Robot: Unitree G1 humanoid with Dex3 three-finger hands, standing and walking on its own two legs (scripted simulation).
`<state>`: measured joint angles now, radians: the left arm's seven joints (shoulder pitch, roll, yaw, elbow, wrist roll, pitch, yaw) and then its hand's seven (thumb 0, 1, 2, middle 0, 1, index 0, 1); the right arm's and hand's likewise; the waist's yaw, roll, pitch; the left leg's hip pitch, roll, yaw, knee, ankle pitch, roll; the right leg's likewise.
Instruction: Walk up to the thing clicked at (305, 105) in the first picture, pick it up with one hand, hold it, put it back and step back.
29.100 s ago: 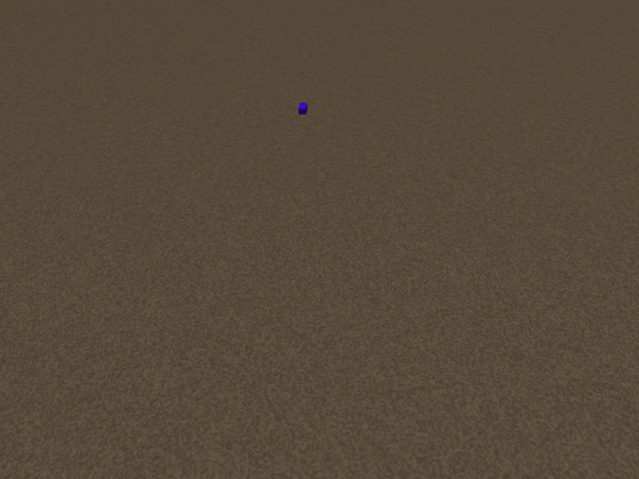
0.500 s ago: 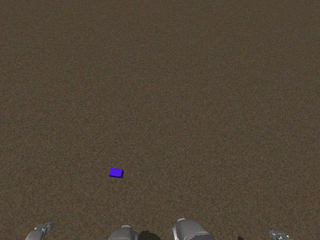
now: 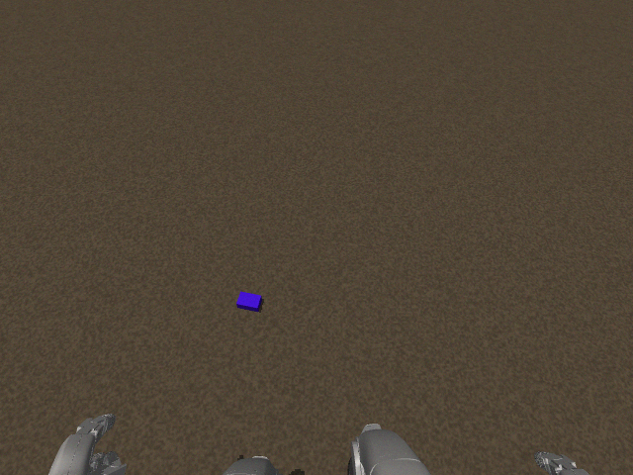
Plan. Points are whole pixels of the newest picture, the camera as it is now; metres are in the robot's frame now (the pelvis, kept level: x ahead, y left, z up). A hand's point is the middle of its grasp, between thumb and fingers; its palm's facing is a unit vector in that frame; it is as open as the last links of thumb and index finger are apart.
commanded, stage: walk up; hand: left
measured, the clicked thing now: (249, 301) +0.65 +0.21 -0.73
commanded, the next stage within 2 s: stand in 1.22 s
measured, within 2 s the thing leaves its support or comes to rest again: neither
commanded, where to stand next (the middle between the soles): +0.25 +0.00 m, yaw -5 degrees
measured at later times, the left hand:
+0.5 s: hand out of the picture -0.03 +0.25 -0.13, palm faces +0.02 -0.93 -0.38, open 7.4 cm
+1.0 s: hand out of the picture +0.04 +0.26 -0.13, palm faces +0.02 -0.93 -0.36, open 7.4 cm
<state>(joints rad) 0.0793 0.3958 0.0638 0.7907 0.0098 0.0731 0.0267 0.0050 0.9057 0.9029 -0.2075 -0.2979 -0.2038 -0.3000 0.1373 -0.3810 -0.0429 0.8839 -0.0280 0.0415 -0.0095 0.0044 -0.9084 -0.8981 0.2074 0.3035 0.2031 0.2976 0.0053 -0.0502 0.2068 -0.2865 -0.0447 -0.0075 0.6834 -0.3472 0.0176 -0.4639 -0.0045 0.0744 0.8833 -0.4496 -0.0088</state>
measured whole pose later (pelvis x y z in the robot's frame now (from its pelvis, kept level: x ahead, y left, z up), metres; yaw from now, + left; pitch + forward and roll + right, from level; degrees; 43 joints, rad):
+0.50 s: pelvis -0.08 -0.01 +0.01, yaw +0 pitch -3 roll +0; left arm 0.25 0.35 0.06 0.95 0.03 -0.01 -0.01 0.01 0.90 0.90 -0.21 -0.30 -0.21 -0.30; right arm 0.24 -0.40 -0.05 0.98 -0.02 0.02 0.02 0.01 -0.91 -0.90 0.21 0.30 0.20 0.30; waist 0.02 0.02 0.07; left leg -0.27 -0.02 -0.06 0.60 -0.35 -0.01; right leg -0.19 -0.02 -0.01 0.58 -0.35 0.01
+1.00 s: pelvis -0.06 -0.01 +0.02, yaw +0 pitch -2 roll +0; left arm 0.11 0.38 0.03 1.03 0.00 -0.03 0.00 0.01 0.91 0.90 -0.21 -0.30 -0.20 -0.30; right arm 0.13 -0.34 -0.02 1.01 -0.01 -0.02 0.01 0.01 -0.91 -0.90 0.21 0.30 0.20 0.30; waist 0.02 -0.01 0.07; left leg -0.22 -0.02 -0.05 0.56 -0.30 0.01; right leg -0.15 -0.02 -0.02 0.53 -0.35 0.01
